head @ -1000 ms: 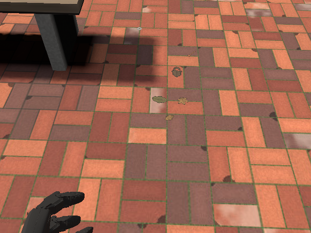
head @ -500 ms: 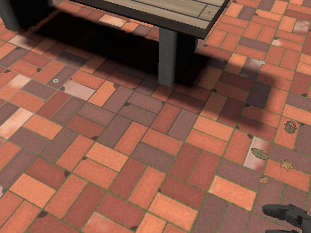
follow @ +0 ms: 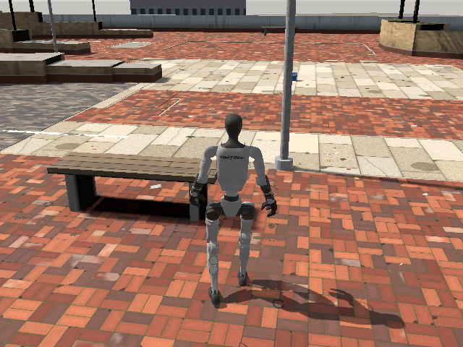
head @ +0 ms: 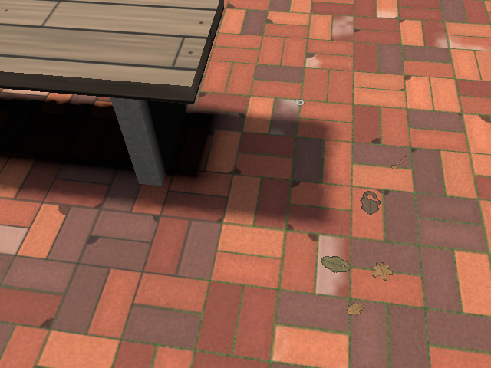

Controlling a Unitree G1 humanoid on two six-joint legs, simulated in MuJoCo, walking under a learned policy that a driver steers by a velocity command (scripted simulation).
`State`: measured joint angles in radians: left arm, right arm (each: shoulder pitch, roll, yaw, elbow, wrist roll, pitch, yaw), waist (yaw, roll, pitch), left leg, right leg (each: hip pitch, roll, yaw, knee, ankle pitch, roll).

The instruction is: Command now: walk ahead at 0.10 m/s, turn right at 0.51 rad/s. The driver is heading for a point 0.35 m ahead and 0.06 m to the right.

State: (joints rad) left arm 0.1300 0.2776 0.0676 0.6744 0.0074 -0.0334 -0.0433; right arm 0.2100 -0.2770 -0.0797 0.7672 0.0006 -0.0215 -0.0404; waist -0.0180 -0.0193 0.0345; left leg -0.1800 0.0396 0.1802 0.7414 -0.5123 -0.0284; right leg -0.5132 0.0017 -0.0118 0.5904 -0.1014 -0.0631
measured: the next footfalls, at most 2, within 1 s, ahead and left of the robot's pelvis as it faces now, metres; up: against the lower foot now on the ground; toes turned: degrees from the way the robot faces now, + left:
left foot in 0.42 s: +0.15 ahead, +0.14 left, +0.00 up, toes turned -21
right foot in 0.82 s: +0.02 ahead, -0.09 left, +0.00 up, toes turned -23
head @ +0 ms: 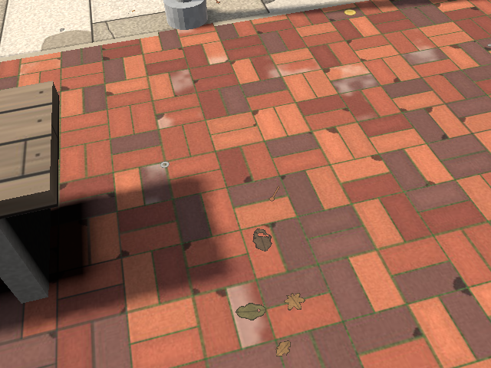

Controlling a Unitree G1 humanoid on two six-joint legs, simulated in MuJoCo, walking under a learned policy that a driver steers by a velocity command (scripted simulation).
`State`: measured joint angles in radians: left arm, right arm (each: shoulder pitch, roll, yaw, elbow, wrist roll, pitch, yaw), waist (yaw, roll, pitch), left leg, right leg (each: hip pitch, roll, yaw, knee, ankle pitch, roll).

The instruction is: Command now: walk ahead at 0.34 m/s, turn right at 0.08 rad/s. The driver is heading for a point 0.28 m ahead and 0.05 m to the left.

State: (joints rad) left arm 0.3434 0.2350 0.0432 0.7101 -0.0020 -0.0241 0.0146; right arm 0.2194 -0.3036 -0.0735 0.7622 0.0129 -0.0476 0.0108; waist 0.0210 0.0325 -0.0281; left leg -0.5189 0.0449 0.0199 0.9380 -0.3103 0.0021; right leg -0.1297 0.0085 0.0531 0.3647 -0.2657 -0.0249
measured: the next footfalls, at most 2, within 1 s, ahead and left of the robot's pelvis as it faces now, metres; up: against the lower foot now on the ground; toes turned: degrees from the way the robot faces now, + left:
left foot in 0.20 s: +0.19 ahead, +0.15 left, +0.00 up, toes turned +2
right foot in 0.58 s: +0.24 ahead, -0.09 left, +0.00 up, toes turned +1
